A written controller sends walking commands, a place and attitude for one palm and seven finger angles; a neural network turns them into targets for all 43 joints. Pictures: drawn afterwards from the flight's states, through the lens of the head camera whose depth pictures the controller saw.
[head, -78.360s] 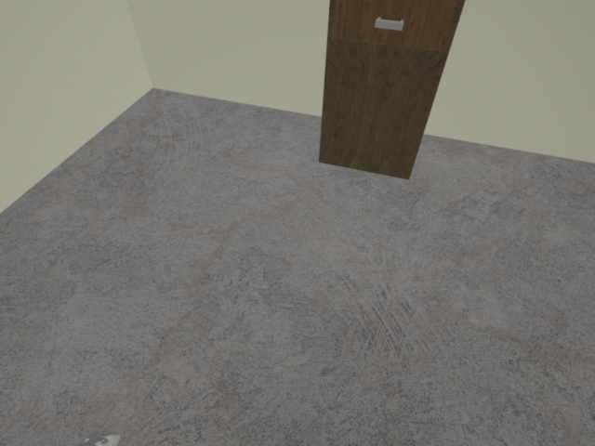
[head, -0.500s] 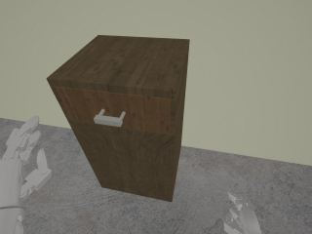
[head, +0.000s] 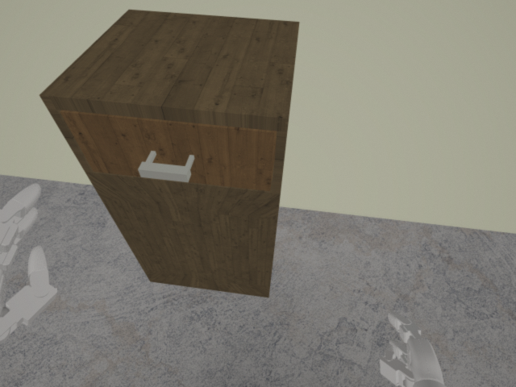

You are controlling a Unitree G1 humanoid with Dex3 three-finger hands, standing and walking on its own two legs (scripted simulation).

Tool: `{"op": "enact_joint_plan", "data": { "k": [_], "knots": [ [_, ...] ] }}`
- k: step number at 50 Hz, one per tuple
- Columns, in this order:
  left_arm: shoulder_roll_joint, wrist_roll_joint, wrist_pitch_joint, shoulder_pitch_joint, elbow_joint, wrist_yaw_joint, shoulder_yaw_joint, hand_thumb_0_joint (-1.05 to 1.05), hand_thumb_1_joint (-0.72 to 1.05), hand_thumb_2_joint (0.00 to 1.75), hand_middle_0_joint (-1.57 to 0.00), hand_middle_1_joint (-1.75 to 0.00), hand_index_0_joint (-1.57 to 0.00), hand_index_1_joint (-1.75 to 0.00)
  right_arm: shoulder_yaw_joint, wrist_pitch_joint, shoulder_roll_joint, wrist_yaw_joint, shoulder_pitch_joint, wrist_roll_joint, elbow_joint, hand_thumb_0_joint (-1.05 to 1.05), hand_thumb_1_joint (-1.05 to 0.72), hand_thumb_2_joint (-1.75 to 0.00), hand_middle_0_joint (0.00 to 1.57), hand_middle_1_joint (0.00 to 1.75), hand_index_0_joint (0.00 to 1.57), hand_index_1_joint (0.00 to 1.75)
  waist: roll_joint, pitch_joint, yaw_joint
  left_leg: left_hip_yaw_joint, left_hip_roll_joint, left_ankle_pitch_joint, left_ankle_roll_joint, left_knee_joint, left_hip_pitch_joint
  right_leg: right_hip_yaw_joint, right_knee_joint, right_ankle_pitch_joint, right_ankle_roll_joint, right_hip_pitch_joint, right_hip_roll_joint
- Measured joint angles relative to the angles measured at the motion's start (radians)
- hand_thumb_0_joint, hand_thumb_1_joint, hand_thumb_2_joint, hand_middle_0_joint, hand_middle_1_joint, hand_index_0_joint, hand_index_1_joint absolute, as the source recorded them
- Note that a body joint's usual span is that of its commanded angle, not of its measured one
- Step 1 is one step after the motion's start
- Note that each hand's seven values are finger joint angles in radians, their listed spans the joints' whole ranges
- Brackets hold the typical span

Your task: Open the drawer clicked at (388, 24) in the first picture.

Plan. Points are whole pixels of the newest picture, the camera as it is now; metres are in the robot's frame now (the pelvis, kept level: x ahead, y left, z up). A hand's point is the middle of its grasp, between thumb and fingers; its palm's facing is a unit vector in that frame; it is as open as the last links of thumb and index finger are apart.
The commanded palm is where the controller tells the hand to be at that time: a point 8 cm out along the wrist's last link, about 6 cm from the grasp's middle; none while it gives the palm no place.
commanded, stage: step back with the hand held close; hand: left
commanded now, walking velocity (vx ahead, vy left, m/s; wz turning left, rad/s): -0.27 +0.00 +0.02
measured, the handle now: (168, 164) +0.55 +0.23 -0.01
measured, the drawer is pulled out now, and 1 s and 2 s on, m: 0.00 0.00 0.00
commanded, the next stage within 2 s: stop stepping back and stand still in 0.90 s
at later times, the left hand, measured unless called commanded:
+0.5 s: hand out of the picture +0.12 +0.25 +0.16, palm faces +0.39 -0.82 -0.42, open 7.4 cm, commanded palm +0.05 +0.29 +0.18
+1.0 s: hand out of the picture +0.03 +0.22 +0.16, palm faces +0.29 -0.83 -0.47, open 7.4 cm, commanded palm -0.04 +0.26 +0.18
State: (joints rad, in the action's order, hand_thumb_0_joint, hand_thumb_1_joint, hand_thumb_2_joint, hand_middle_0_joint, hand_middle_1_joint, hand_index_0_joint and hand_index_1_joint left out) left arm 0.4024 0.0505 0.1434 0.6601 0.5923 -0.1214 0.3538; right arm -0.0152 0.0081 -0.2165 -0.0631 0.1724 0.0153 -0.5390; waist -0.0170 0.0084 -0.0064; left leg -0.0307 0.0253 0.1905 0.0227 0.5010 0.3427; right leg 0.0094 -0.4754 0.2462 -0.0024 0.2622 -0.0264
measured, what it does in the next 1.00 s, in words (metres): walks backwards: right foot, then left foot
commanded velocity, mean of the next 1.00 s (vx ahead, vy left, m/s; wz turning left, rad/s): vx -0.35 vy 0.00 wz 0.01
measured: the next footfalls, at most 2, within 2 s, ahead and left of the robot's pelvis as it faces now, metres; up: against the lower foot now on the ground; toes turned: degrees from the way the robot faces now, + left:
right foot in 0.72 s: -0.20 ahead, -0.11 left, +0.00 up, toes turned -1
left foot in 0.88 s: -0.01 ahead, +0.08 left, +0.00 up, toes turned -1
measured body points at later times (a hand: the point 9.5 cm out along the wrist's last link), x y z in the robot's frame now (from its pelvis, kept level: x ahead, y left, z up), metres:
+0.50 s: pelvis -0.07 +0.01 -0.01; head -0.07 +0.03 +0.44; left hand +0.09 +0.30 +0.18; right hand +0.09 -0.23 -0.08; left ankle +0.03 +0.10 -0.74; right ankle -0.05 -0.12 -0.71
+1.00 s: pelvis -0.17 -0.02 +0.00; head -0.16 -0.01 +0.45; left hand +0.01 +0.26 +0.18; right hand +0.01 -0.26 -0.07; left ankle -0.05 +0.08 -0.74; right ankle -0.23 -0.11 -0.72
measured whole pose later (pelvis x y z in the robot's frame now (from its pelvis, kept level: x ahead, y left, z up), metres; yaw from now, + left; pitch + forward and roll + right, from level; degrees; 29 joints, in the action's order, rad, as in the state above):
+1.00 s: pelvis -0.17 -0.02 +0.00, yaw -2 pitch +2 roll -1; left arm 0.45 0.08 0.18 0.61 0.54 -0.10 0.38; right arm 0.01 0.06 -0.23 -0.05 0.16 0.00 -0.58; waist 0.00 -0.02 0.01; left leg 0.01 0.01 0.01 0.03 0.40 0.43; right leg 0.01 -0.65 0.47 0.00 0.25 -0.07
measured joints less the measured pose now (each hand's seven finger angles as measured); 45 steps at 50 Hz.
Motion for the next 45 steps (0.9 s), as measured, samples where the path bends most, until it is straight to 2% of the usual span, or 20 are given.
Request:
{"op": "enact_joint_plan", "data": {
  "k": [12, 19, 22, 26, 28, 30, 32, 36, 37, 39, 42, 43, 45],
  "knots": [
    [-0.027, -0.025, 0.026, -0.021, 0.011, -0.015, 0.009, 0.02, 0.89, 0.90, -0.21, -0.31, -0.21, -0.30, 0.039, 0.065, 0.022, -0.003, 0.017, -0.016, 0.017, 0.01, -0.90, -0.90, 0.20, 0.30, 0.20, 0.30, 0.004, -0.012, 0.022, -0.005, 0.001, -0.023, 0.007, 0.070, 0.093, -0.012, -0.090, -0.014, 0.004, 0.097, 0.001],
    [-0.066, -0.028, 0.033, -0.055, 0.030, -0.036, -0.031, 0.02, 0.89, 0.90, -0.21, -0.31, -0.21, -0.30, 0.025, 0.061, -0.003, 0.001, 0.046, -0.019, -0.042, 0.01, -0.90, -0.90, 0.20, 0.30, 0.21, 0.30, -0.007, -0.032, 0.019, -0.017, -0.007, 0.113, -0.022, 0.175, 0.136, -0.038, -0.084, -0.038, -0.002, 0.112, -0.010],
    [-0.050, -0.024, 0.039, -0.070, 0.039, -0.040, -0.025, 0.02, 0.88, 0.90, -0.21, -0.31, -0.21, -0.30, 0.017, 0.046, -0.008, -0.009, 0.044, -0.014, -0.058, 0.01, -0.90, -0.90, 0.20, 0.30, 0.21, 0.30, 0.006, -0.022, 0.007, -0.011, -0.003, -0.030, 0.008, 0.131, 0.126, -0.036, -0.107, -0.021, 0.008, 0.125, -0.005],
    [-0.006, -0.028, 0.039, -0.058, 0.017, -0.035, 0.019, 0.02, 0.88, 0.90, -0.21, -0.31, -0.21, -0.30, 0.007, 0.070, 0.020, -0.012, 0.055, -0.031, -0.053, 0.01, -0.90, -0.90, 0.20, 0.30, 0.20, 0.30, 0.006, -0.031, -0.016, -0.016, -0.012, -0.064, 0.026, 0.062, 0.126, 0.009, -0.378, 0.155, 0.007, 0.177, -0.056],
    [0.007, -0.020, 0.038, -0.035, 0.023, -0.039, 0.032, 0.02, 0.89, 0.90, -0.21, -0.31, -0.21, -0.30, 0.012, 0.093, 0.034, -0.004, 0.063, -0.036, -0.057, 0.01, -0.90, -0.90, 0.20, 0.30, 0.20, 0.30, 0.008, -0.047, -0.014, -0.016, -0.023, -0.100, 0.022, 0.011, 0.125, 0.008, -0.429, 0.202, 0.003, 0.151, -0.066],
    [0.006, -0.007, 0.037, -0.007, 0.036, -0.043, 0.034, 0.02, 0.89, 0.90, -0.21, -0.31, -0.21, -0.30, 0.024, 0.110, 0.044, 0.005, 0.062, -0.041, -0.065, 0.01, -0.90, -0.90, 0.20, 0.30, 0.20, 0.30, 0.013, -0.065, -0.010, -0.008, -0.033, -0.132, 0.015, -0.033, 0.129, -0.001, -0.388, 0.243, 0.001, 0.098, -0.060],
    [0.000, 0.003, 0.031, 0.007, 0.046, -0.042, 0.024, 0.02, 0.89, 0.90, -0.21, -0.31, -0.21, -0.30, 0.035, 0.119, 0.049, 0.014, 0.051, -0.044, -0.073, 0.01, -0.90, -0.90, 0.20, 0.30, 0.20, 0.30, 0.018, -0.077, -0.006, 0.000, -0.038, -0.164, 0.007, -0.073, 0.139, -0.009, -0.288, 0.260, -0.004, 0.029, -0.050],
    [0.024, 0.015, 0.039, -0.006, 0.064, -0.023, 0.020, 0.02, 0.89, 0.90, -0.21, -0.31, -0.21, -0.30, 0.051, 0.117, 0.054, 0.028, -0.001, -0.043, -0.065, 0.01, -0.90, -0.90, 0.20, 0.30, 0.20, 0.30, 0.050, -0.065, 0.010, 0.031, -0.027, -0.220, -0.011, -0.099, 0.194, -0.004, 0.007, 0.154, -0.025, -0.106, -0.021],
    [0.021, 0.015, 0.050, -0.023, 0.056, -0.014, 0.013, 0.02, 0.89, 0.90, -0.21, -0.31, -0.21, -0.30, 0.051, 0.110, 0.046, 0.031, -0.023, -0.041, -0.069, 0.01, -0.90, -0.90, 0.20, 0.30, 0.20, 0.30, 0.029, -0.048, 0.016, 0.026, -0.043, -0.226, -0.017, -0.086, 0.210, -0.005, 0.022, 0.170, -0.033, -0.103, -0.037],
    [0.022, 0.016, 0.062, -0.040, 0.043, -0.001, -0.006, 0.02, 0.89, 0.90, -0.21, -0.31, -0.21, -0.30, 0.045, 0.090, 0.032, 0.032, -0.044, -0.028, -0.081, 0.01, -0.90, -0.90, 0.20, 0.30, 0.21, 0.30, -0.013, -0.019, 0.011, 0.001, -0.064, -0.196, -0.025, -0.057, 0.211, -0.021, 0.021, 0.149, -0.042, -0.111, -0.069],
    [0.043, 0.010, 0.078, -0.015, 0.035, 0.014, 0.001, 0.02, 0.88, 0.90, -0.21, -0.31, -0.22, -0.30, 0.040, 0.061, 0.022, 0.022, -0.013, -0.007, -0.080, 0.01, -0.90, -0.90, 0.20, 0.30, 0.21, 0.30, -0.005, -0.038, 0.008, 0.006, -0.039, -0.051, -0.032, 0.072, 0.187, -0.026, 0.007, 0.137, -0.043, -0.119, -0.062],
    [0.046, 0.008, 0.080, -0.002, 0.031, 0.018, 0.011, 0.02, 0.88, 0.90, -0.21, -0.31, -0.22, -0.30, 0.039, 0.051, 0.016, 0.016, 0.002, -0.006, -0.073, 0.01, -0.90, -0.90, 0.20, 0.30, 0.21, 0.30, -0.004, -0.053, 0.008, 0.012, -0.032, -0.063, -0.033, 0.077, 0.160, -0.026, 0.003, 0.140, -0.043, -0.119, -0.061],
    [0.049, 0.009, 0.077, -0.010, 0.006, 0.024, 0.021, 0.01, 0.88, 0.89, -0.21, -0.31, -0.22, -0.30, 0.032, 0.036, 0.004, 0.002, 0.016, -0.001, -0.067, 0.01, -0.90, -0.90, 0.20, 0.30, 0.20, 0.30, 0.001, -0.063, 0.000, 0.009, -0.016, -0.079, -0.005, 0.031, 0.121, -0.035, -0.003, 0.139, -0.036, -0.118, -0.053]
  ]
}}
